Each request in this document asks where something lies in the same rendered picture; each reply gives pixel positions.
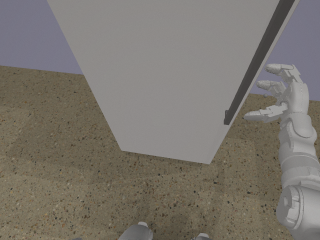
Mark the robot shin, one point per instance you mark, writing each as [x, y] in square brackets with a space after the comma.
[203, 235]
[143, 223]

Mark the right robot hand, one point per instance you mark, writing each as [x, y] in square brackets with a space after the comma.
[295, 96]

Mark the robot right forearm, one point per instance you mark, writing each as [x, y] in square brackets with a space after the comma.
[297, 154]

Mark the right robot shin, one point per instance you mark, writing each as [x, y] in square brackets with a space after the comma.
[203, 235]

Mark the robot right upper arm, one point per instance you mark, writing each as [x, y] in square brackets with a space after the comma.
[298, 210]

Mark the fridge door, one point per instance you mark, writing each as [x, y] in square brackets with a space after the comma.
[164, 72]

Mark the handle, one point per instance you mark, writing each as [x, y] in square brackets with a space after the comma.
[271, 31]

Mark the left robot shin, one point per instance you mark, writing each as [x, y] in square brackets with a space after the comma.
[143, 223]

